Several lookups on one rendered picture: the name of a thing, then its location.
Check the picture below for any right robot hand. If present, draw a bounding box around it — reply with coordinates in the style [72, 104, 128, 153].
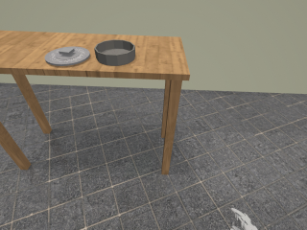
[230, 208, 258, 230]

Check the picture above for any pot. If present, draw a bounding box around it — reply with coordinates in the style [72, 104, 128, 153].
[94, 39, 135, 66]

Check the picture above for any table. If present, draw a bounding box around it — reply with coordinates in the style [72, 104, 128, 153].
[0, 30, 190, 175]

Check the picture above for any lid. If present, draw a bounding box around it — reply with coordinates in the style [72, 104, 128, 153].
[44, 46, 90, 66]

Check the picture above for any knob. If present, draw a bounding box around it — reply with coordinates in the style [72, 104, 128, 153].
[59, 47, 75, 56]

